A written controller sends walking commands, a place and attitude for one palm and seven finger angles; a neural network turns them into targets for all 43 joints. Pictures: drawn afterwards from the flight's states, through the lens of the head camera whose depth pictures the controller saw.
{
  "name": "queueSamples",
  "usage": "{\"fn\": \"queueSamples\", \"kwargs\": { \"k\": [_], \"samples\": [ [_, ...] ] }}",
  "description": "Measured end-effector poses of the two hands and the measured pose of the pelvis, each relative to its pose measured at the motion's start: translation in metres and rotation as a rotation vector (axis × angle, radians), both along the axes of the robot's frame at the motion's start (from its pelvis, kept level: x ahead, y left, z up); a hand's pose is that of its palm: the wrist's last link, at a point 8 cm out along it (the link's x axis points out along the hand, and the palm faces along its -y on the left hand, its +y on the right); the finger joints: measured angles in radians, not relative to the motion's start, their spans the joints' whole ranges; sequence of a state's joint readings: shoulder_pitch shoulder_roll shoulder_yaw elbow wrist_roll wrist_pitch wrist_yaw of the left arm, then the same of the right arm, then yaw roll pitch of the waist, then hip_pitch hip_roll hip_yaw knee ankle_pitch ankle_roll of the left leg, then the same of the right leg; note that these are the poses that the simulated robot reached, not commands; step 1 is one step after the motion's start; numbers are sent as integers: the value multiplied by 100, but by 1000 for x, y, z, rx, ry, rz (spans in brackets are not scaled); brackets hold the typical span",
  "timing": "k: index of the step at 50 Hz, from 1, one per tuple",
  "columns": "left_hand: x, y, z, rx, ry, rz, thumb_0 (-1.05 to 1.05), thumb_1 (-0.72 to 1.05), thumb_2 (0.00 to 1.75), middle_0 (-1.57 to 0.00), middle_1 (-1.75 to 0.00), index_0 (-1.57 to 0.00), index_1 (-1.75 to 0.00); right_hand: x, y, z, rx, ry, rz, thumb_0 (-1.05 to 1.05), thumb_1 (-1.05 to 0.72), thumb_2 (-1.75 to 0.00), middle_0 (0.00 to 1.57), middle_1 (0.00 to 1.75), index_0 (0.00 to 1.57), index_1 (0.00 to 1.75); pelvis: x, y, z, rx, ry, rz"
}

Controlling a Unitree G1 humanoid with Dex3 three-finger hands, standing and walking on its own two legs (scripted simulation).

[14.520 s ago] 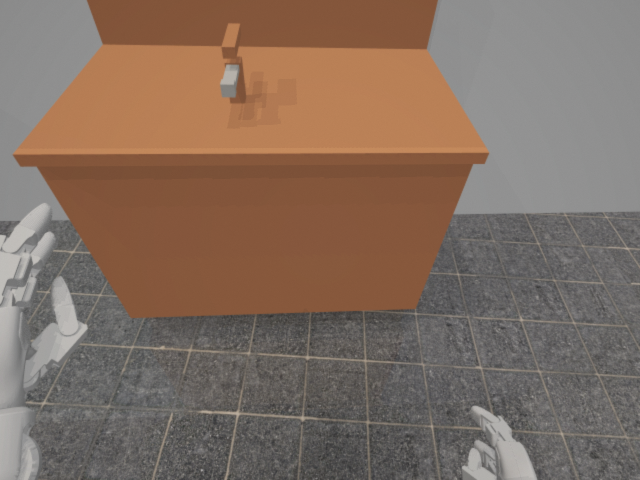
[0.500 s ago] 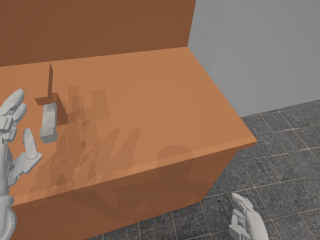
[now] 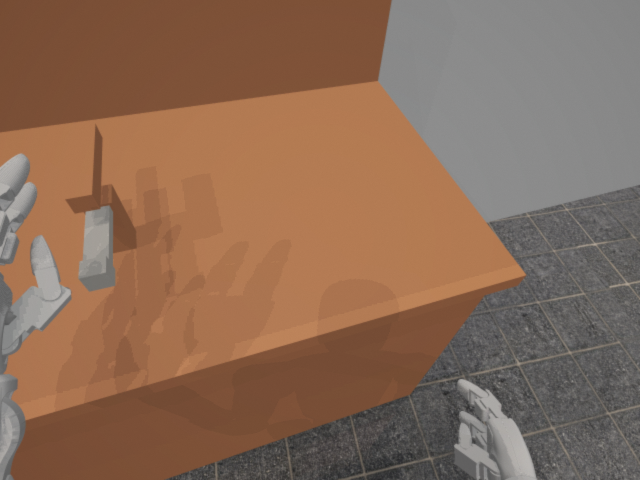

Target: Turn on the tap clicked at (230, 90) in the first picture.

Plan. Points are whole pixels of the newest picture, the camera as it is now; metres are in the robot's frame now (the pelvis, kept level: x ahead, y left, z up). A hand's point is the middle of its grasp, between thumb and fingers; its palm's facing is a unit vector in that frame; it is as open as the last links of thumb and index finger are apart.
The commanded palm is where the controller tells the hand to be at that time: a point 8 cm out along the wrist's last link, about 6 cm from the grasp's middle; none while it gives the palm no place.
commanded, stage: come to a stop and stand still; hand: left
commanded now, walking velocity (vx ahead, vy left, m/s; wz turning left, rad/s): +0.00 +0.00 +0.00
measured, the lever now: (97, 273) +0.31 +0.29 +0.09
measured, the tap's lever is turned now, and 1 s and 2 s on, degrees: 0 0 0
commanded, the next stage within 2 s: look again from close up in 0.68 s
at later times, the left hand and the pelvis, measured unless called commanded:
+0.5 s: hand (66, 319) +0.22 +0.25 +0.16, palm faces +0.39 -0.86 -0.32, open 7.4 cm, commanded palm +0.16 +0.28 +0.18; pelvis +0.00 +0.00 +0.00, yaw +1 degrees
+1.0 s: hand (62, 315) +0.22 +0.25 +0.16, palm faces +0.39 -0.85 -0.36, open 7.4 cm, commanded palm +0.16 +0.28 +0.18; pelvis +0.00 +0.00 +0.00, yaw +2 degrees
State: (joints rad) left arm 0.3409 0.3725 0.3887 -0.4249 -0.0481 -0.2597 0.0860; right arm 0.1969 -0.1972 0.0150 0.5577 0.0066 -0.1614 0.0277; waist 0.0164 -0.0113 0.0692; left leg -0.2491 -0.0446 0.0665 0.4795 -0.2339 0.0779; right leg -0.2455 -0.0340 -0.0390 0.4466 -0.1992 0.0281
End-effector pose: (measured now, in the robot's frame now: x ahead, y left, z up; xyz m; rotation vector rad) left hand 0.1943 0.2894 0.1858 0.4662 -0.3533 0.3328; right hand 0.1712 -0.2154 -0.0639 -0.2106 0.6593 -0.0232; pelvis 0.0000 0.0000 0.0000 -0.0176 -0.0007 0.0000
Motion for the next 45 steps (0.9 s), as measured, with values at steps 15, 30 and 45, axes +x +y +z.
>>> {"fn": "queueSamples", "kwargs": {
  "k": [15, 30, 45],
  "samples": [
    [-24, 5, -10, -69, -20, 71, 1, 89, 90, -21, -30, -21, -30, -3, -9, 2, -64, 32, -2, 1, -90, -90, 20, 30, 21, 30, 2, -6, 1, -9, -22, 28],
    [-21, 1, -13, -62, 33, 27, 1, 89, 90, -21, -30, -21, -30, 10, -1, 15, -59, -20, -3, 1, -90, -90, 20, 30, 21, 30, 1, -3, 3, -11, -20, 22],
    [-17, 2, -17, -64, 66, 40, 1, 89, 90, -21, -30, -21, -30, -1, 1, 2, -50, 51, -15, 1, -90, -90, 20, 30, 21, 30, 2, -1, 4, -11, -15, 27]
  ]
}}
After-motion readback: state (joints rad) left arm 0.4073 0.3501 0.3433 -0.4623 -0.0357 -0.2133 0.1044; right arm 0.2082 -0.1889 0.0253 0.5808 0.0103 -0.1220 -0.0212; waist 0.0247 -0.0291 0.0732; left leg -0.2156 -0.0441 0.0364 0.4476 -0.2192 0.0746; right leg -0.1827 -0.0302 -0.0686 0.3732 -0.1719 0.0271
